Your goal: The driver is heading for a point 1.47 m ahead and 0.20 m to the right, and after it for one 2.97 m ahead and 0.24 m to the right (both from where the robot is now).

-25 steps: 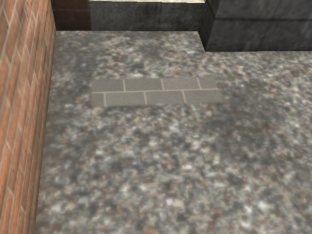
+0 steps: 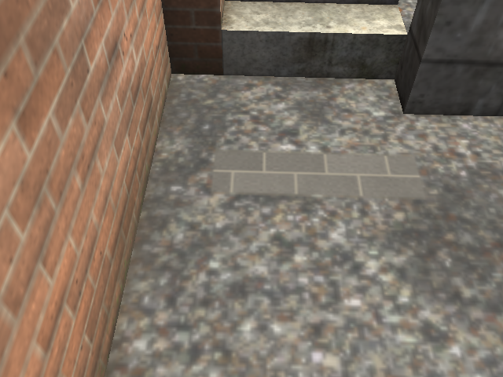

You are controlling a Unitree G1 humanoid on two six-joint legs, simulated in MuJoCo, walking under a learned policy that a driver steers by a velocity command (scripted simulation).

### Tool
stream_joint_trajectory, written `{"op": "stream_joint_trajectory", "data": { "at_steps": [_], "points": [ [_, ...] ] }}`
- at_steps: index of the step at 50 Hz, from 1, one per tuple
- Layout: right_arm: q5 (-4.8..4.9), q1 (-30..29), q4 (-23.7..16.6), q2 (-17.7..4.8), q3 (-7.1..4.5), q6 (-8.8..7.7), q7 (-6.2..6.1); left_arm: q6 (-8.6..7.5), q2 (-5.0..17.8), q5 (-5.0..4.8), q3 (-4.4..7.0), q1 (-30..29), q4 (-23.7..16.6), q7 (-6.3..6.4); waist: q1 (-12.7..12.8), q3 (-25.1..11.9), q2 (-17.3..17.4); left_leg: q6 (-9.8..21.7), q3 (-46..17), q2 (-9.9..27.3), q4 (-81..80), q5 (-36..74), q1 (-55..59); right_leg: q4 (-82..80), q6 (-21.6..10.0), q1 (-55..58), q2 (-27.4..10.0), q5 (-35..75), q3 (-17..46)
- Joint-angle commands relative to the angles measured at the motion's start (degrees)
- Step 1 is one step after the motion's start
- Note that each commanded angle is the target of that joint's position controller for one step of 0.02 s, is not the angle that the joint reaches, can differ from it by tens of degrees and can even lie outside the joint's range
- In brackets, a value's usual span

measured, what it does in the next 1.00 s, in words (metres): walks ahead: left foot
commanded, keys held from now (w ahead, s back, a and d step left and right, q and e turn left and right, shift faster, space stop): no key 0.24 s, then w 0.76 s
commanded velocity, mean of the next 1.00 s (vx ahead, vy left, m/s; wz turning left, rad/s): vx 0.27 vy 0.00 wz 0.02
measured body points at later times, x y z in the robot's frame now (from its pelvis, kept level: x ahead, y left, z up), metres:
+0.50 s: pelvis +0.04 -0.03 -0.01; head +0.05 +0.00 +0.44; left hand +0.04 +0.24 -0.16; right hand +0.10 -0.30 -0.12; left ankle +0.03 +0.07 -0.74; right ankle -0.03 -0.15 -0.74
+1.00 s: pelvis +0.27 -0.07 -0.03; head +0.31 -0.06 +0.42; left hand +0.50 +0.15 -0.12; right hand +0.15 -0.32 -0.16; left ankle +0.04 +0.07 -0.74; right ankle +0.44 -0.19 -0.73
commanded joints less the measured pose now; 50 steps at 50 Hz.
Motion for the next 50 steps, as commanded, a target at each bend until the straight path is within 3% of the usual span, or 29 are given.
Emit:
{"op": "stream_joint_trajectory", "data": {
  "at_steps": [1,3,6,12,14,16,17,19,20,22,24,25,26,27,28,29,31,32,33,35,38,41,45,47,48,49,50],
  "points": [
    [0.4,1.5,-2.3,-7.8,-1.66,-0.49,-0.53,-2.18,5.7,-0.1,0.76,-0.4,-1.7,0.41,-0.6,-3.9,-2.6,-0.7,-0.1,2.1,0.2,15.7,2.3,-1.7,-1.9,0.0,-0.9,17.4,1.1],
    [1.4,2.7,-1.4,-7.6,-1.63,-0.22,-0.6,-2.29,4.8,0.07,0.38,0.9,0.1,0.42,-0.4,-3.0,-3.0,-1.3,0.8,1.7,1.1,12.6,1.2,-1.9,-3.2,-0.2,-1.3,16.4,2.2],
    [1.34,3.3,0.2,-7.0,-1.44,-0.05,-0.5,-2.02,5.5,-0.23,0.15,1.4,1.4,0.49,-0.5,-0.8,-4.5,-2.4,1.8,1.4,1.3,11.5,0.5,-2.8,-3.7,-1.5,-1.4,14.9,3.0],
    [1.5,3.7,2.6,-8.0,-1.28,0.28,-0.7,-1.79,6.2,-0.13,-0.13,0.8,2.6,0.63,0.0,-0.2,-2.1,-3.9,2.2,2.3,0.9,12.6,0.6,-2.6,-4.4,-0.9,-0.8,16.6,3.5],
    [1.81,4.4,3.9,-6.9,-0.93,0.46,-0.81,-1.41,6.6,-0.54,-0.02,1.9,3.5,0.78,0.7,-0.7,-3.6,-4.1,5.4,0.0,3.7,0.5,-0.7,-5.7,-6.1,-0.6,-1.0,-0.1,5.4],
    [2.74,0.3,2.7,-6.4,-0.81,-0.03,-1.17,-1.2,8.9,-1.4,0.64,3.1,2.9,0.67,3.1,4.3,-7.3,-3.1,8.5,-1.3,11.6,-12.6,-8.9,-11.8,-11.0,-2.9,-6.0,-25.0,14.5],
    [3.15,-2.0,1.6,-6.4,-0.77,-0.75,-1.27,-1.59,9.5,-1.46,0.8,3.1,2.3,0.55,3.7,7.8,-8.7,-2.0,7.9,0.4,14.9,-14.4,-12.4,-14.8,-13.4,-4.6,-9.8,-28.3,20.0],
    [3.69,-3.2,0.6,-6.5,-0.79,-2.54,-0.71,-3.13,9.7,-1.21,1.08,3.8,1.7,0.33,3.9,10.3,-9.9,0.7,4.2,4.2,21.3,-18.0,-19.5,-17.0,-17.1,-1.3,-15.0,-21.8,26.1],
    [3.95,-2.6,0.7,-7.1,-0.94,-3.24,-0.3,-3.74,9.4,-1.22,1.16,3.5,1.2,0.21,3.2,9.7,-9.1,2.1,3.5,5.6,20.7,-18.6,-20.9,-16.5,-17.6,1.3,-15.6,-17.0,25.2],
    [4.04,-0.1,2.1,-8.1,-1.17,-3.85,0.4,-4.11,8.8,-1.38,1.16,1.3,-0.2,-0.16,1.2,6.2,-6.3,3.6,5.1,5.5,12.8,-14.0,-14.3,-14.6,-15.9,2.0,-13.0,-8.3,18.8],
    [3.39,9.2,6.9,-7.6,-1.75,-3.72,0.91,-3.47,8.3,-1.76,0.87,-3.0,-1.7,-0.54,-4.3,1.9,-4.0,3.1,10.6,1.1,0.0,0.8,4.4,-8.8,-12.9,-5.5,-7.1,-2.0,10.7],
    [2.68,13.3,9.0,-7.9,-2.22,-3.45,1.16,-3.5,6.4,-1.26,0.23,-3.6,-2.2,-0.65,-5.8,0.0,-0.7,2.2,8.9,0.6,-0.7,2.9,11.5,-1.6,-10.8,-9.3,-3.2,0.7,7.1],
    [2.27,19.7,10.0,-12.1,-3.33,-3.32,1.25,-4.09,3.1,-0.16,-0.89,-3.9,-3.5,-0.82,-7.2,-2.8,12.1,5.2,-7.6,10.7,-7.3,-0.5,17.5,15.4,-7.3,-15.8,2.6,-2.2,0.5],
    [1.96,23.2,10.2,-18.1,-4.54,-3.73,2.05,-5.15,2.5,-0.87,-0.93,-1.8,-4.9,-0.35,-6.6,-3.1,23.1,13.3,-31.4,23.1,-15.5,-5.7,19.1,28.3,-6.6,-25.0,6.0,-17.8,0.3],
    [2.05,17.4,9.0,-15.1,-3.73,-4.44,2.11,-6.02,4.7,-2.04,-0.6,0.0,-4.0,-0.41,-3.3,0.8,14.0,16.3,-33.3,25.8,-16.2,-11.8,15.5,38.1,-7.2,-30.0,1.9,-17.7,5.5],
    [2.14,12.4,7.4,-12.6,-3.23,-4.8,2.07,-6.44,5.6,-2.66,-0.55,0.4,-3.4,-0.87,-1.9,4.6,9.1,14.8,-26.7,23.4,-16.0,-10.2,14.3,41.8,-7.8,-33.4,-0.6,-11.4,6.0],
    [2.25,8.9,6.7,-10.7,-2.54,-4.69,2.36,-6.39,6.9,-1.66,0.1,-1.9,-2.8,-1.13,-1.6,5.4,4.8,10.8,-15.5,18.6,-17.0,-0.2,16.0,39.2,-7.4,-36.2,-3.5,-1.3,3.3],
    [2.18,10.0,7.3,-8.7,-1.74,-4.4,2.52,-6.18,6.8,-1.09,0.31,-3.6,-2.9,-1.26,-2.1,4.8,4.8,9.1,-10.3,16.2,-17.1,7.5,16.0,37.0,-6.5,-34.7,-4.3,2.0,1.8],
    [2.11,12.2,8.2,-8.1,-1.43,-4.01,2.51,-5.98,5.5,-0.9,0.14,-4.1,-3.1,-1.41,-2.5,4.0,6.1,8.5,-7.1,14.7,-17.1,12.8,16.5,35.7,-5.4,-34.1,-4.4,4.2,0.3],
    [2.11,15.2,9.2,-8.8,-1.32,-3.36,2.11,-5.5,3.6,-0.69,-0.25,-6.2,-3.9,-1.52,-3.3,3.7,7.1,9.2,-3.7,13.8,-17.3,19.3,16.9,34.2,-3.1,-35.7,-4.5,7.2,-2.0],
    [1.61,15.1,8.9,-10.0,-1.28,-2.66,1.38,-5.03,2.4,-0.93,-0.97,-11.7,-6.5,-1.55,-3.9,5.2,6.7,10.0,-0.8,13.6,-18.4,22.3,14.4,29.0,-1.0,-38.1,-5.1,12.4,-3.1],
    [1.56,15.4,8.5,-10.2,-1.02,-2.36,1.14,-5.29,1.9,-1.14,-1.79,-16.5,-8.6,-2.38,-4.6,6.4,6.8,9.6,2.5,12.9,-19.1,22.6,11.3,21.3,-1.0,-35.3,-4.2,19.1,-4.5],
    [2.42,16.3,8.7,-10.7,-1.03,-2.3,1.38,-5.73,2.7,-1.24,-2.27,-21.6,-11.4,-3.91,-4.1,8.4,6.8,9.8,4.5,15.0,-19.0,22.8,11.6,14.9,-3.0,-30.9,-2.4,19.8,-5.6],
    [2.96,14.7,8.5,-12.0,-1.54,-2.08,1.38,-5.93,4.1,-0.9,-2.03,-21.5,-12.7,-4.47,-1.8,7.5,7.6,8.8,5.6,16.5,-16.1,29.9,14.1,12.0,-4.9,-27.3,-1.3,16.2,-5.8],
    [3.04,13.3,8.2,-13.3,-1.94,-1.95,1.29,-5.93,5.5,-0.54,-1.47,-19.2,-12.8,-4.52,0.4,5.2,8.7,8.1,6.2,16.8,-12.8,39.2,14.9,11.2,-5.9,-22.5,0.2,14.0,-6.5],
    [2.78,12.1,8.2,-14.5,-2.33,-1.64,1.14,-5.74,7.6,-0.28,-0.47,-14.0,-11.9,-4.31,3.9,1.3,9.8,7.2,7.1,16.3,-6.3,49.1,15.4,11.3,-7.1,-15.1,2.0,12.1,-7.2],
    [2.18,11.4,8.1,-14.6,-2.39,-1.19,0.88,-5.27,10.0,-0.51,0.97,-3.7,-9.0,-3.84,9.2,-4.6,9.6,6.1,8.2,14.8,4.3,55.5,13.0,11.5,-8.5,-2.9,3.9,11.6,-7.6]
  ]
}}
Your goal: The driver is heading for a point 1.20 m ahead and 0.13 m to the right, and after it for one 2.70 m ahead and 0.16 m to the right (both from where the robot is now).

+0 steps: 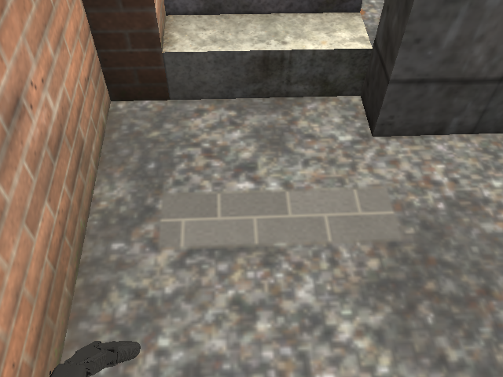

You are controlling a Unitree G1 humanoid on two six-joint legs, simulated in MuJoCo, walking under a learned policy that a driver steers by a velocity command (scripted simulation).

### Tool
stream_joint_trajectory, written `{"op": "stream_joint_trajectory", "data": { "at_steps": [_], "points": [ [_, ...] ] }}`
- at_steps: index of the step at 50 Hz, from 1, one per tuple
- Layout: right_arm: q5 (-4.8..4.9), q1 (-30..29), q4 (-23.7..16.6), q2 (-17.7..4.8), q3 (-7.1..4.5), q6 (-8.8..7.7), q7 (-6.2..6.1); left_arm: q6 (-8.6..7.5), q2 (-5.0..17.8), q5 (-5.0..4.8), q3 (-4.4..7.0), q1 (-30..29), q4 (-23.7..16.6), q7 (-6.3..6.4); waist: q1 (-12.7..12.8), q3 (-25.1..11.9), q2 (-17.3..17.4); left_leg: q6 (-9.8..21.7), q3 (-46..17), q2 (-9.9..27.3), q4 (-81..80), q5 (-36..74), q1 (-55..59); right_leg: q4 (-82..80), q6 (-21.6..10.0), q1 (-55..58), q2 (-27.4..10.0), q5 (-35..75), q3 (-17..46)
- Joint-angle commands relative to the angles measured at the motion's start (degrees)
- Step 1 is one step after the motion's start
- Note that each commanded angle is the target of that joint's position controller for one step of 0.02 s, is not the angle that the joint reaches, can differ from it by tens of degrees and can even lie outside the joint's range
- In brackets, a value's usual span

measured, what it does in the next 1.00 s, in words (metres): walks ahead: right foot, then left foot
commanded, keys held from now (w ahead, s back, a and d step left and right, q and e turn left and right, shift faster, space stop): w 1.00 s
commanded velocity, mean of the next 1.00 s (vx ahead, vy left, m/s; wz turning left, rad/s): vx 0.49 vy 0.00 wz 0.00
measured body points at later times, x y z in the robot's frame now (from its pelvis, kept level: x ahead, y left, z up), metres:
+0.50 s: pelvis +0.27 -0.04 +0.03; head +0.28 -0.04 +0.48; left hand +0.24 +0.23 -0.11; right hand +0.46 -0.27 -0.07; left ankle +0.47 +0.12 -0.67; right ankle +0.16 -0.12 -0.71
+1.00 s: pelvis +0.55 -0.02 +0.03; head +0.57 -0.02 +0.48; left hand +0.70 +0.24 -0.08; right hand +0.53 -0.30 -0.10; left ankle +0.48 +0.09 -0.71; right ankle +0.74 -0.21 -0.65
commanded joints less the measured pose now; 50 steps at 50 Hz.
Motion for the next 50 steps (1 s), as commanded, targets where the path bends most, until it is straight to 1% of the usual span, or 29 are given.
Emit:
{"op": "stream_joint_trajectory", "data": {
  "at_steps": [1,2,3,4,5,6,7,8,9,11,14,19,24,25,26,27,28,29,30,31,32,33,34,35,36,37,41,44,50],
  "points": [
    [-0.69,-4.8,-3.8,-12.5,-2.33,-0.11,-0.91,0.74,13.3,-0.23,5.31,24.5,3.3,1.36,18.0,-11.1,6.3,4.4,-0.2,8.2,30.6,59.4,-21.6,1.3,-4.7,38.0,-0.5,-0.4,3.7],
    [-1.23,5.1,-4.8,-2.0,0.33,-1.21,-0.31,1.03,19.3,1.11,6.12,28.5,4.8,1.62,11.1,-22.3,-14.1,1.8,-2.3,-3.3,55.0,10.7,-40.7,-2.9,-13.9,58.8,-15.2,-6.8,29.5],
    [1.57,9.7,-2.5,-1.3,0.45,-3.49,0.17,1.31,15.1,1.56,4.84,28.6,4.7,1.2,9.9,-29.9,-19.9,2.6,-11.9,-6.5,67.6,-6.8,-45.9,-17.8,-17.5,58.2,-20.5,-18.2,51.4],
    [3.55,0.1,-5.0,-7.1,-1.13,-4.14,0.05,0.88,10.1,0.98,3.71,22.8,3.7,1.19,9.5,-18.0,-13.4,3.0,-11.0,-3.5,72.8,-4.5,-51.7,-20.3,-13.5,48.9,-18.5,-18.5,44.3],
    [3.18,-6.4,-6.3,-10.5,-2.17,-3.78,-0.45,-0.15,8.6,0.42,3.38,18.5,2.6,1.24,9.3,-10.1,-4.9,3.5,-7.9,-0.2,71.6,-0.3,-53.0,-18.1,-11.3,39.8,-17.6,-9.6,32.8],
    [2.13,-9.1,-7.5,-8.3,-1.62,-3.15,-0.56,-1.11,8.5,1.88,2.67,14.3,3.7,0.51,6.3,-6.0,2.2,4.0,-7.5,1.6,68.2,5.8,-48.7,-19.4,-10.2,29.5,-15.9,-1.4,26.5],
    [1.08,-8.4,-8.1,-6.3,-1.95,-2.11,-0.6,-1.55,7.0,2.03,2.19,12.7,4.0,-0.27,3.3,-6.6,1.3,4.6,-8.2,4.5,62.3,9.9,-44.1,-21.3,-9.1,23.5,-13.8,-2.1,21.5],
    [0.97,-7.8,-8.2,-5.4,-1.94,-1.02,-0.52,-1.75,5.8,2.07,1.82,11.8,4.9,-0.63,2.4,-5.5,-2.0,4.9,-8.2,5.3,60.0,11.3,-41.3,-23.6,-8.9,20.6,-12.1,-3.6,19.0],
    [1.07,-7.4,-8.3,-5.2,-2.11,-0.25,-0.6,-1.98,5.5,1.87,1.61,12.3,5.6,-0.65,1.9,-4.6,-3.9,4.9,-7.6,5.5,58.0,11.8,-41.0,-25.3,-9.4,19.4,-11.1,-3.5,16.9],
    [0.66,-9.4,-9.3,-5.8,-2.45,0.62,-0.75,-2.37,6.2,1.69,1.58,14.3,7.2,-0.14,1.7,-2.4,-4.3,4.3,-6.5,5.9,53.4,13.9,-43.3,-27.6,-10.1,18.3,-10.4,-2.2,13.8],
    [-0.16,-17.1,-12.3,-6.4,-2.83,0.72,-0.88,-1.88,8.5,1.63,1.92,17.6,8.5,1.25,3.6,0.2,-2.1,2.4,-6.2,6.5,44.5,21.5,-52.3,-29.6,-10.4,22.7,-11.3,-2.1,13.3],
    [-0.06,-26.0,-15.3,-5.0,-2.7,-0.32,-0.07,-0.67,9.5,1.15,1.7,22.1,9.9,2.58,6.8,1.1,-2.6,1.3,-3.7,4.2,28.5,33.2,-55.1,-29.6,-7.9,28.6,-9.9,-0.4,9.1],
    [0.45,-34.5,-18.7,-3.6,-1.86,-1.26,1.68,0.71,9.9,0.98,1.67,27.8,12.3,2.88,9.9,3.0,-2.4,1.9,-1.3,1.9,19.3,32.0,-56.8,-26.6,-7.8,37.0,-11.8,3.9,7.6],
    [0.48,-34.9,-19.4,-4.6,-1.88,-1.4,2.15,1.02,10.5,1.41,1.82,27.4,12.6,2.99,9.6,2.9,-3.2,2.2,-1.1,1.2,17.3,30.8,-55.2,-25.3,-7.2,38.0,-11.6,5.8,6.5],
    [0.61,-34.5,-19.5,-3.8,-1.45,-1.66,2.59,1.0,10.6,1.27,1.95,27.2,12.8,2.84,9.0,3.5,-5.3,2.9,-0.6,0.8,15.9,28.4,-52.4,-24.8,-7.7,37.5,-12.3,6.6,6.6],
    [0.64,-34.0,-19.0,-5.5,-1.64,-2.06,2.71,1.26,12.8,1.13,2.52,26.8,12.1,2.78,8.6,2.9,-4.9,3.2,-0.1,0.1,16.5,27.0,-49.8,-23.3,-7.9,38.6,-12.5,11.0,6.6],
    [0.7,-30.8,-17.4,-8.2,-2.53,-2.52,2.89,1.2,12.3,1.34,2.61,25.9,12.2,2.92,7.5,0.1,-5.9,4.0,0.3,-0.7,15.6,24.8,-45.2,-20.7,-7.0,40.7,-12.2,18.8,5.7],
    [-0.04,-27.5,-16.4,-9.4,-3.05,-2.67,2.56,1.0,13.6,1.68,3.11,25.9,11.8,3.02,6.1,-1.6,-7.1,4.4,1.5,-2.4,15.4,23.8,-40.6,-17.4,-6.5,41.4,-12.1,27.0,6.0],
    [-0.33,-19.4,-13.9,-11.5,-4.23,-2.35,1.62,0.85,13.7,1.21,3.36,23.6,11.2,3.13,1.4,-5.6,-5.8,5.1,2.5,-4.4,13.8,23.6,-31.4,-8.4,-4.6,39.5,-9.6,29.7,5.0],
    [-0.63,-10.8,-11.1,-13.5,-5.1,-2.15,0.53,0.94,12.2,1.68,2.62,22.9,10.7,3.15,-2.7,-10.6,-5.5,6.2,-1.0,-0.9,16.0,25.9,-17.4,4.2,-2.4,31.2,-6.1,21.9,3.4],
    [-2.42,-2.9,-9.7,-20.0,-6.43,-1.7,0.3,-0.19,5.3,1.6,0.79,30.4,9.5,2.93,-1.1,-20.0,7.9,15.1,-26.4,14.8,15.7,20.8,3.1,26.6,0.9,11.7,0.6,-0.1,3.2],
    [-2.41,-0.7,-8.2,-16.0,-5.47,-1.76,1.09,-1.6,4.2,-0.88,0.53,32.4,10.7,3.01,-0.7,-25.5,15.4,20.1,-44.7,20.8,5.0,9.5,7.4,38.4,1.1,2.0,5.3,-32.5,10.6],
    [-1.03,-4.5,-8.7,-12.5,-4.38,-2.17,1.49,-2.48,9.3,-2.47,1.68,28.4,9.6,2.91,-0.8,-17.2,12.5,17.0,-39.2,18.5,3.1,3.8,1.1,43.5,0.2,-3.8,1.5,-30.9,13.9],
    [-0.89,-10.0,-10.1,-10.6,-3.78,-2.22,1.42,-2.74,10.3,-2.62,1.87,23.6,8.2,2.97,0.2,-10.3,8.8,14.8,-30.4,16.3,1.7,8.0,-6.9,43.1,0.1,-4.8,-1.4,-26.1,11.4],
    [-1.19,-14.7,-10.8,-9.7,-3.38,-2.39,1.45,-2.58,10.4,-1.58,2.13,20.9,7.8,3.38,1.8,-5.9,4.1,13.6,-23.9,14.1,-0.3,14.8,-15.0,39.0,0.7,-3.1,-4.0,-20.5,10.0],
    [-1.47,-17.3,-11.1,-8.7,-2.98,-2.7,1.33,-1.85,10.5,-0.6,2.71,20.5,8.0,3.77,3.5,-3.9,3.0,12.5,-19.3,12.0,-2.0,19.2,-19.6,35.0,1.2,-0.3,-6.0,-16.6,9.8],
    [-1.5,-14.4,-8.6,-10.0,-2.94,-2.71,0.9,0.3,6.6,-0.19,2.4,20.4,7.4,4.17,5.0,-1.1,4.9,13.9,-13.0,10.3,-6.2,24.7,-22.9,27.4,3.4,-1.1,-7.9,-11.8,7.8],
    [-0.91,-11.9,-7.7,-11.6,-3.25,-2.18,-0.05,0.47,6.7,0.26,2.55,14.7,5.1,4.14,4.1,0.7,5.0,13.2,-10.2,9.8,-7.8,23.4,-21.7,19.8,5.3,-6.1,-8.5,-3.5,6.8],
    [0.05,-8.1,-6.4,-12.8,-3.44,-1.4,-0.54,0.05,5.8,-0.22,1.74,4.1,1.8,2.36,1.6,3.1,5.3,11.0,-4.7,9.2,-7.0,22.9,-19.8,3.8,5.5,-2.9,-5.4,8.0,4.0]
  ]
}}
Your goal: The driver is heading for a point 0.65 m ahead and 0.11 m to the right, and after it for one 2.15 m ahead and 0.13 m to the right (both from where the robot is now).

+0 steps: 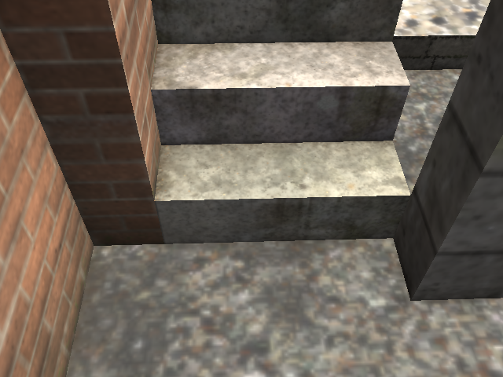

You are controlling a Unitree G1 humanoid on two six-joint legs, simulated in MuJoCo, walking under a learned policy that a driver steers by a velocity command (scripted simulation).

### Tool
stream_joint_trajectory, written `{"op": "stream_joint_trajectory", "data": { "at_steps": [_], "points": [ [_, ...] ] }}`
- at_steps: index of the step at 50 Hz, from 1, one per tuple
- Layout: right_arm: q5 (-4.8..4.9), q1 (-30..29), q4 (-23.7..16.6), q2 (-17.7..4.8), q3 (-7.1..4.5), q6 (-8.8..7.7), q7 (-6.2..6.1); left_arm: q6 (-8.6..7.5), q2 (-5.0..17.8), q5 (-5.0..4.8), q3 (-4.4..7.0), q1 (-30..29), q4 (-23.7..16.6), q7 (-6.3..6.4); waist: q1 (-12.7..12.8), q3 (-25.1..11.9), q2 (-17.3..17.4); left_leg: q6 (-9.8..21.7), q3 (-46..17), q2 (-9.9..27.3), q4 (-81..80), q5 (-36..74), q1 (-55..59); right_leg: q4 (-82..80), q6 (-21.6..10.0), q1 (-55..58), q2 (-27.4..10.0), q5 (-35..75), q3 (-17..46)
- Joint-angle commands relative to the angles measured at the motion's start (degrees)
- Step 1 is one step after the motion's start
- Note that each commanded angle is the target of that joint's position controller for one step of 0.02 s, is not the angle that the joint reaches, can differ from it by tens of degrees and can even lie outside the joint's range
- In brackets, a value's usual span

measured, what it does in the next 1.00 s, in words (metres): walks ahead: right foot, then left foot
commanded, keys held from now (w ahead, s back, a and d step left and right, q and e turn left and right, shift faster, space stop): w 0.72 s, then w+e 0.28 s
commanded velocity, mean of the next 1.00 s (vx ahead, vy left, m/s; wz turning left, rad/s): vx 0.50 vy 0.00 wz -0.07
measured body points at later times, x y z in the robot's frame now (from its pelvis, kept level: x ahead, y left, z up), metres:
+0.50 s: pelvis +0.26 -0.09 +0.00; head +0.28 -0.10 +0.45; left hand +0.28 +0.18 -0.13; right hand +0.42 -0.36 -0.11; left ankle +0.39 +0.09 -0.68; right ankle +0.24 -0.17 -0.75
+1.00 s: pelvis +0.51 -0.04 +0.00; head +0.53 -0.02 +0.45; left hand +0.69 +0.22 -0.12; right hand +0.54 -0.33 -0.11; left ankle +0.50 +0.06 -0.75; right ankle +0.61 -0.22 -0.66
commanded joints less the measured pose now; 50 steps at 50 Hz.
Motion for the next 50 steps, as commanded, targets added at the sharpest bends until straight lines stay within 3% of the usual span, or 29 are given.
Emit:
{"op": "stream_joint_trajectory", "data": {
  "at_steps": [1,2,3,5,7,8,9,10,11,12,14,17,20,22,24,30,32,34,35,36,37,38,39,41,42,45,46,48,50],
  "points": [
    [0.43,-0.7,-2.5,-11.0,-2.26,-0.42,-0.22,-0.57,3.1,-0.07,0.13,-5.2,-4.6,-1.24,1.1,5.0,7.4,8.0,-4.6,13.7,-4.4,8.7,-6.3,-5.7,-0.2,4.3,2.0,4.0,-1.7],
    [0.41,-1.0,-2.4,-12.4,-2.84,-0.04,-0.22,-1.08,3.8,0.52,0.17,-5.8,-5.3,-1.87,1.7,5.1,8.9,7.6,-4.4,14.3,-3.1,8.9,-6.1,-6.7,-0.8,5.8,1.9,2.4,-0.7],
    [1.28,-1.0,-2.2,-12.4,-3.08,0.1,-0.44,-1.3,4.6,1.4,0.27,-6.6,-6.3,-2.74,2.6,5.0,6.3,7.1,-5.0,16.1,-2.6,9.5,-5.1,-8.3,-1.4,6.7,2.5,0.3,-0.2],
    [1.28,-2.1,-2.7,-10.9,-2.95,1.03,-0.18,-0.5,6.1,0.38,0.79,-2.6,-4.5,-3.37,3.0,3.4,8.5,6.2,-4.1,15.5,0.6,10.2,-2.1,-10.6,-3.4,11.2,2.7,-2.3,-1.9],
    [0.48,-2.0,-2.7,-10.0,-2.53,2.46,-0.6,-0.28,9.7,0.6,2.9,11.3,-0.6,-2.93,10.0,-3.8,6.3,3.9,-1.7,11.6,19.0,24.8,-3.7,-9.8,-5.7,27.3,6.8,-8.9,-5.6],
    [-1.26,1.8,-4.0,-5.9,-0.95,2.73,-0.74,0.02,15.1,1.04,4.15,19.7,1.1,-2.24,11.0,-12.4,-6.0,1.6,1.0,7.4,39.8,11.1,-12.7,-10.0,-8.9,41.0,-3.1,-8.5,6.6],
    [-0.6,12.7,-3.9,4.0,1.6,1.22,-0.01,-0.13,20.2,1.41,4.65,21.3,2.4,-3.11,4.2,-18.4,-25.4,-0.7,-2.4,-3.9,59.3,-22.5,-32.2,-22.3,-18.6,54.6,-14.0,-22.6,36.6],
    [1.54,7.9,-3.8,-3.9,0.09,-0.27,0.27,-0.91,13.2,0.95,2.87,19.9,1.5,-3.47,6.6,-16.6,-15.6,0.2,-9.8,-1.2,66.0,-22.7,-37.4,-29.0,-16.6,51.9,-13.6,-31.5,41.7],
    [2.78,0.2,-5.9,-9.2,-1.1,-1.03,0.34,-1.56,9.9,1.28,1.91,13.9,-0.2,-3.47,7.3,-9.9,-10.3,1.8,-8.2,2.4,66.7,-17.3,-41.6,-27.6,-13.4,47.1,-12.0,-27.8,31.8],
    [2.11,-4.9,-7.4,-9.7,-1.25,-0.99,-0.45,-1.85,9.4,2.17,1.48,9.2,-1.3,-3.45,6.8,-7.2,-4.1,1.7,-7.0,5.4,63.5,-11.5,-39.7,-26.8,-12.0,40.4,-10.3,-15.7,24.4],
    [0.66,-5.1,-7.3,-8.9,-1.61,-0.15,-0.48,-1.85,6.8,3.52,0.48,5.5,-1.3,-2.96,3.8,-5.7,-5.6,1.5,-7.9,9.1,58.6,-5.4,-31.8,-27.9,-11.9,30.5,-7.1,-3.9,14.9],
    [0.83,-4.3,-7.4,-6.4,-1.53,1.61,-0.24,-2.0,6.3,2.59,0.1,6.6,-0.1,-2.62,2.3,-3.6,-4.4,0.6,-6.4,9.1,54.5,-3.3,-30.9,-32.2,-13.8,27.9,-5.2,-3.3,9.4],
    [0.19,-9.8,-9.1,-6.5,-2.05,2.06,-0.42,-1.53,8.0,2.84,0.74,9.6,0.9,-1.44,4.0,0.3,-1.8,-0.7,-6.8,9.5,47.8,3.2,-38.2,-36.0,-14.5,30.1,-6.0,-8.1,8.1],
    [0.24,-13.5,-10.4,-5.3,-1.82,1.87,-0.71,-1.83,8.2,1.64,0.96,10.8,2.0,-0.79,4.9,1.9,-1.9,-1.6,-6.5,9.4,39.8,7.1,-41.4,-37.2,-14.1,32.4,-5.8,-9.5,6.9],
    [-0.12,-16.2,-11.3,-4.8,-1.74,1.45,-0.26,-1.86,9.3,2.08,1.42,10.7,2.2,-0.47,5.4,1.7,-1.6,-2.4,-5.2,8.0,31.6,12.1,-38.8,-37.0,-13.2,32.5,-4.3,-7.8,3.5],
    [0.66,-25.0,-14.7,-4.7,-1.24,0.97,1.15,-1.13,9.4,1.05,1.71,15.3,5.6,0.11,8.5,4.0,-2.4,-1.6,-3.1,5.4,20.8,11.4,-38.2,-33.6,-13.0,38.2,-6.4,-6.3,2.4],
    [0.94,-25.1,-16.1,-5.1,-0.88,-0.02,1.78,-0.79,10.8,0.44,1.98,13.0,5.6,0.27,7.1,2.8,-3.0,-0.5,-3.6,6.0,18.1,8.9,-36.0,-31.7,-12.5,40.4,-7.3,-5.6,2.6],
    [0.43,-19.8,-15.1,-7.5,-1.51,-1.33,1.92,-0.25,12.3,1.24,2.36,9.5,4.4,0.16,3.1,-0.6,-3.6,1.3,-0.7,3.4,16.6,7.7,-25.7,-24.7,-11.0,39.3,-6.4,10.6,1.5],
    [0.43,-12.3,-12.9,-9.2,-2.56,-1.47,1.54,-0.09,11.4,1.71,1.99,8.7,4.3,0.1,-0.7,-5.0,-2.7,2.9,0.5,1.7,14.7,7.9,-15.7,-15.8,-9.4,37.6,-3.7,19.4,-0.7],
    [0.19,-1.6,-10.0,-12.4,-3.91,-1.37,1.07,-0.25,9.1,2.65,0.89,8.7,3.6,0.14,-5.0,-11.8,0.3,5.6,-3.7,5.1,16.0,7.1,-0.2,-2.1,-7.5,29.6,-0.5,14.1,-2.5],
    [-1.21,4.5,-8.8,-18.8,-5.23,-0.73,0.79,-1.38,2.9,2.79,-1.29,11.8,1.2,-0.38,-3.6,-17.7,15.1,13.0,-27.5,19.6,13.7,2.8,19.2,20.2,-4.2,7.4,8.4,-10.7,-4.9],
    [-1.76,4.0,-9.3,-16.6,-4.3,-0.23,0.32,-2.63,3.9,1.63,-1.44,11.2,2.2,-1.35,-3.7,-21.2,16.8,17.0,-44.3,25.7,5.7,-1.9,20.6,31.6,-4.4,-2.7,10.9,-37.0,2.9],
    [-1.3,-0.2,-10.4,-13.0,-3.08,-0.16,0.05,-3.12,9.3,-0.59,-0.24,8.2,2.0,-2.07,-3.3,-14.3,9.6,14.3,-36.6,24.3,4.9,-4.5,14.8,35.5,-5.5,-6.9,7.1,-33.3,5.9],
    [-1.32,-7.6,-11.8,-8.7,-1.59,0.26,0.07,-2.36,9.3,0.03,-0.14,2.9,1.1,-1.86,-0.6,-6.5,4.8,10.8,-20.7,19.5,1.5,3.5,1.1,30.3,-4.9,-4.4,1.6,-23.0,2.9],
    [-1.94,-8.7,-12.0,-8.2,-1.37,0.16,-0.14,-1.22,8.0,0.6,0.05,1.4,0.7,-1.32,0.5,-3.8,5.4,10.1,-16.5,18.3,-0.3,11.2,-3.3,28.3,-4.2,-2.2,0.2,-20.1,3.6],
    [-1.91,-10.1,-11.2,-8.7,-1.59,-0.63,-0.15,0.85,4.1,1.24,-0.74,3.7,0.2,-1.12,4.1,-3.2,5.4,10.1,-5.6,15.6,-2.8,23.7,-10.0,27.6,-1.9,0.4,0.4,-15.0,3.0],
    [-2.59,-10.7,-11.2,-7.8,-1.21,-1.19,0.06,1.02,4.5,-0.1,-0.27,4.4,0.5,-0.75,3.9,-2.5,5.1,9.0,-1.3,13.9,-4.0,19.6,-11.6,24.3,-1.5,1.0,1.1,-11.7,3.1],
    [-2.7,-9.4,-10.0,-8.6,-1.54,-1.11,-0.45,0.84,4.6,-0.31,0.23,1.3,-1.2,-0.29,3.1,-1.0,8.1,8.7,1.1,13.3,-5.7,14.1,-11.4,19.3,-0.3,-0.6,0.6,-5.0,1.9],
    [-1.78,-6.6,-9.0,-8.3,-1.13,-0.64,-1.59,1.15,4.7,0.51,0.51,-2.6,-2.9,-0.88,1.4,-0.2,6.0,8.2,2.9,13.6,-5.7,13.2,-9.9,12.8,-0.1,-0.4,1.4,0.3,1.3]
  ]
}}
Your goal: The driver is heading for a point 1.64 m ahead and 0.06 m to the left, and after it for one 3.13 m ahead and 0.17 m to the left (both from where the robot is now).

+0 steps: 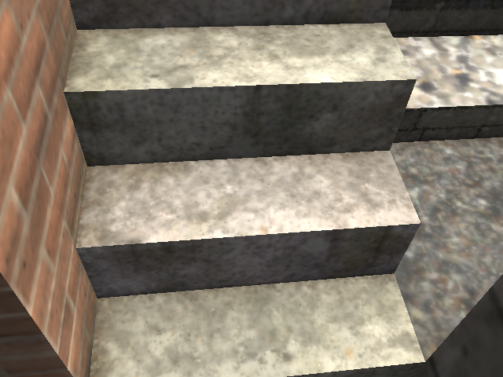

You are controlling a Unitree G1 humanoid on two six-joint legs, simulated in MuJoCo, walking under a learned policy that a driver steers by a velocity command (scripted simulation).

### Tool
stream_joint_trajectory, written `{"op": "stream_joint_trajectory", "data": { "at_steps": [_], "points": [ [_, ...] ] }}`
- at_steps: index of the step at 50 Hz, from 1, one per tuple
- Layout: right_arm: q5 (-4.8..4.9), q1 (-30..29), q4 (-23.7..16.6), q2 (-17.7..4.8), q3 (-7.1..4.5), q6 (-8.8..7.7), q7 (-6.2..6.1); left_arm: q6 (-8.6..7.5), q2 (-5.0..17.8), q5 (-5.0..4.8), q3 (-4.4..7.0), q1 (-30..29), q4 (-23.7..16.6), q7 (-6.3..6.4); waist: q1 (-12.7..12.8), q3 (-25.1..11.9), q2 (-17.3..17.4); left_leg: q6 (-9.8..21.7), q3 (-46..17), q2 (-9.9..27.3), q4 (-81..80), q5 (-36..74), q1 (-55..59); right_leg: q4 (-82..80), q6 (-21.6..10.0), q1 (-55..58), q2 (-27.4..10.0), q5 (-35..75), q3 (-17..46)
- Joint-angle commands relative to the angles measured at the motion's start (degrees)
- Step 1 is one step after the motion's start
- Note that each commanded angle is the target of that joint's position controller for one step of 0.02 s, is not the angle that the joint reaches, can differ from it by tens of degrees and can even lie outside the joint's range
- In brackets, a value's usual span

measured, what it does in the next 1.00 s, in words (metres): climbs: right foot, then left foot 0.22 m higher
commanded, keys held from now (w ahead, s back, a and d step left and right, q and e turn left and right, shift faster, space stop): w+e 0.04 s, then w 0.96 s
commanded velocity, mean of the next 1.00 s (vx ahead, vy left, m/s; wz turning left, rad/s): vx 0.50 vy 0.00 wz -0.12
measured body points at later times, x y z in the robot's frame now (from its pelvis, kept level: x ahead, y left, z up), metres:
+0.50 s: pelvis +0.24 -0.06 -0.01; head +0.24 -0.07 +0.44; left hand +0.23 +0.19 -0.15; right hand +0.31 -0.29 -0.15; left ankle +0.26 +0.08 -0.40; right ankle +0.18 -0.13 -0.75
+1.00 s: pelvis +0.45 -0.04 +0.19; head +0.43 -0.01 +0.64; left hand +0.65 +0.14 +0.08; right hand +0.35 -0.24 +0.05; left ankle +0.47 +0.06 -0.53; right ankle +0.47 -0.22 -0.25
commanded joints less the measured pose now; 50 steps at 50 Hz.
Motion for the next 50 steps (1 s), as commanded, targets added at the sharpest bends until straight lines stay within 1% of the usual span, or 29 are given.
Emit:
{"op": "stream_joint_trajectory", "data": {
  "at_steps": [1,4,7,10,11,12,13,14,15,17,20,24,27,28,30,31,32,33,35,36,37,38,39,41,42,44,47,48,50],
  "points": [
    [0.71,-0.5,-2.3,-8.2,-1.37,-0.41,-1.65,0.19,2.0,0.45,0.74,-3.6,-4.8,-0.65,0.1,1.1,8.0,6.8,-2.2,14.2,-7.2,11.2,-2.7,-7.7,0.6,2.5,0.2,9.1,-0.7],
    [0.98,1.7,-1.0,-8.7,-1.36,1.01,-2.17,1.36,-1.7,1.28,-0.47,-4.6,-5.2,-0.91,-1.2,0.0,9.7,6.8,0.3,15.4,-4.3,11.5,-0.9,-9.9,-0.5,7.8,1.8,6.5,-5.8],
    [2.09,-0.4,-0.8,-9.8,-1.67,1.51,-1.29,1.74,0.0,1.22,-0.32,-3.9,-7.1,-0.49,1.0,1.8,9.1,5.7,0.1,15.6,2.2,23.7,-0.5,-16.2,-3.2,12.7,2.5,-2.8,-5.7],
    [4.09,-2.0,-0.2,-9.8,-1.35,0.56,-1.22,0.49,6.5,2.02,3.64,12.6,-2.7,-0.52,10.4,-8.2,6.7,2.3,1.9,13.0,26.3,42.2,-0.5,-29.6,-7.1,36.8,9.9,-0.4,-10.8],
    [1.76,-0.6,-2.0,-6.1,0.24,-0.38,-0.41,0.9,14.1,1.51,5.81,19.2,-0.9,0.97,11.3,-12.3,-6.3,-1.6,2.3,9.0,47.7,13.8,-18.3,-30.1,-10.6,54.4,-2.7,19.9,6.0],
    [1.5,9.3,-0.6,-0.1,2.02,-1.82,0.92,1.45,18.2,1.93,5.72,20.1,-1.2,0.81,5.1,-21.2,-15.6,-3.8,-6.8,0.0,68.6,-27.3,-34.5,-32.3,-22.2,66.3,-15.8,33.7,28.5],
    [3.89,6.5,1.5,-4.9,0.61,-2.76,1.36,1.23,12.5,1.88,5.15,23.4,0.0,-0.68,10.0,-21.4,-1.5,-3.6,-15.3,-0.6,81.2,-25.1,-39.3,-39.3,-25.1,60.1,-16.2,15.2,32.5],
    [4.96,2.5,-0.7,-6.3,-0.3,-2.73,1.58,1.2,9.1,1.36,3.7,18.1,0.0,-1.29,7.0,-10.9,-0.1,-2.7,-12.9,2.0,85.4,-20.1,-47.1,-40.5,-22.0,53.2,-14.1,4.2,24.6],
    [4.11,0.3,-1.3,-4.7,-0.06,-2.12,1.04,1.45,4.8,0.5,2.24,13.1,-0.7,-1.72,5.1,-6.2,2.4,-2.6,-11.6,4.7,86.3,-15.7,-48.6,-41.6,-18.4,45.5,-11.6,-3.5,19.4],
    [4.0,1.3,-1.2,-2.2,0.0,-0.04,0.36,1.73,0.2,1.64,0.01,7.5,-1.8,-2.02,1.4,0.1,0.6,-2.8,-12.0,6.1,89.3,-11.8,-45.9,-45.2,-15.8,31.9,-8.3,-9.7,13.3],
    [3.36,2.8,-1.4,2.4,0.67,1.78,-0.02,2.18,-0.4,3.25,-1.05,8.4,0.1,-1.74,0.6,2.6,0.7,-4.6,-12.0,3.9,94.7,-9.6,-46.2,-45.2,-15.9,24.2,-6.9,2.6,5.3],
    [4.84,-3.3,-5.4,9.0,2.92,1.9,-1.05,3.72,-0.6,0.8,-1.49,23.8,8.1,0.7,4.1,6.0,-1.8,-2.8,-15.6,-0.7,130.4,-20.8,-81.2,-44.5,-16.7,41.7,-13.4,0.6,10.5],
    [4.18,-9.8,-10.6,10.1,5.12,-0.06,0.04,3.44,-1.3,1.57,-2.24,23.8,8.1,1.7,3.5,7.1,3.0,0.0,-17.3,-0.5,129.6,-20.1,-92.8,-42.7,-10.7,46.8,-12.8,2.9,5.3],
    [3.89,-11.9,-11.5,11.1,5.83,-0.01,0.62,3.16,-1.9,2.38,-2.57,19.4,6.4,1.65,2.3,7.4,3.9,0.1,-14.9,0.1,121.2,-16.3,-86.2,-43.9,-9.5,37.9,-9.2,7.6,0.0],
    [2.46,-17.6,-17.1,10.1,7.02,1.18,1.41,2.24,-2.0,0.25,-2.9,13.2,4.1,3.39,0.2,5.3,0.3,-1.5,-4.7,2.4,96.7,-5.1,-61.3,-51.9,-8.9,14.5,-2.8,15.2,-7.8],
    [0.8,-23.1,-21.2,11.6,8.81,1.4,1.6,1.99,2.0,-0.62,-1.49,13.4,4.0,4.35,0.1,0.8,-0.2,-0.2,2.5,4.1,83.8,-5.0,-42.5,-63.7,-12.2,8.5,-5.2,22.1,-6.8],
    [0.82,-22.5,-20.9,10.5,8.27,1.35,0.77,2.83,3.7,-2.23,-1.13,16.0,5.6,4.73,-1.4,-5.9,-0.6,1.1,5.4,1.5,77.9,-3.8,-30.0,-60.8,-13.6,14.7,-3.6,49.0,-8.0],
    [1.01,-13.2,-18.3,7.7,6.53,0.81,0.65,3.18,6.8,-2.03,-0.95,18.8,6.2,4.91,-5.5,-13.9,-7.5,2.5,5.9,-2.4,76.3,-16.1,-23.5,-50.7,-14.6,28.0,-7.6,93.9,-7.2],
    [1.07,3.4,-13.8,0.2,4.46,0.68,1.97,3.11,11.8,-1.84,0.34,18.1,7.1,4.41,-11.6,-22.0,-13.2,5.2,-2.0,-4.2,50.8,-19.9,-22.6,-28.0,-13.7,53.9,-9.8,118.9,-6.9],
    [-1.33,8.7,-11.3,-7.1,1.72,1.3,2.91,2.58,9.7,0.64,0.93,21.5,5.9,4.4,-10.3,-26.3,2.6,9.1,-21.1,2.9,46.8,-0.1,-8.9,-13.3,-12.5,43.4,-7.3,101.4,-3.6],
    [-2.32,15.1,-6.2,-9.9,0.11,2.69,2.08,1.23,1.6,0.17,0.63,23.0,5.5,2.05,-8.6,-28.9,25.8,19.7,-53.6,14.8,19.2,-2.9,6.3,6.6,-9.6,22.6,7.2,29.6,3.0],
    [-2.77,17.3,-2.5,-8.6,-0.94,3.27,-0.19,0.55,0.8,-0.12,1.88,20.0,7.4,-0.65,-8.4,-29.0,23.4,22.8,-71.5,20.7,6.6,-20.5,3.1,35.8,-6.9,15.1,17.2,-5.8,14.0],
    [0.35,14.9,0.3,-5.1,-0.61,2.89,-0.28,0.26,-3.2,-0.16,1.38,9.4,1.1,-2.44,-7.1,-17.2,16.2,16.0,-66.1,17.7,5.1,-40.9,-4.3,45.8,-7.9,4.1,14.2,-7.8,13.8],
    [2.0,6.2,5.1,3.5,0.7,2.75,0.62,1.37,-9.7,0.13,-0.86,0.4,-4.9,-1.94,-0.6,3.9,5.4,9.4,-43.3,13.6,12.5,-42.9,-25.2,51.3,-9.9,-5.6,10.6,-9.5,6.6],
    [1.57,0.1,6.1,9.7,2.39,3.13,0.39,2.08,-10.3,0.0,-1.48,6.5,-3.7,-1.32,4.4,5.6,4.6,5.5,-32.3,10.5,15.5,-36.5,-30.3,51.5,-9.6,-4.8,9.8,-5.1,7.9],
    [0.89,1.7,8.2,13.7,3.88,3.1,0.82,2.1,-12.1,-0.59,-3.31,11.7,-3.1,-0.54,5.6,6.6,5.4,6.1,-24.8,10.7,13.1,-23.8,-28.3,60.0,-9.7,-11.5,11.5,-3.1,8.2],
    [0.72,5.6,10.3,9.6,2.94,2.6,2.41,1.44,-12.9,1.06,-5.19,11.7,-4.5,-0.37,7.2,5.5,5.1,6.0,-15.5,9.4,8.3,-18.3,-25.2,59.9,-9.4,-21.4,10.4,0.6,6.5],
    [-0.97,4.1,10.2,9.1,2.95,2.84,2.38,1.53,-11.6,1.3,-5.12,9.6,-4.8,-0.13,7.1,3.9,5.6,6.7,-13.4,9.3,8.4,-16.3,-26.5,59.3,-7.5,-22.2,10.6,3.4,4.7],
    [-1.62,5.4,9.2,5.1,2.34,2.3,1.77,2.26,-10.8,0.91,-4.78,6.8,-4.4,1.82,5.2,3.2,8.3,9.5,-12.1,10.8,5.1,-15.6,-28.1,57.1,-3.3,-22.4,10.0,6.7,-0.4]
  ]
}}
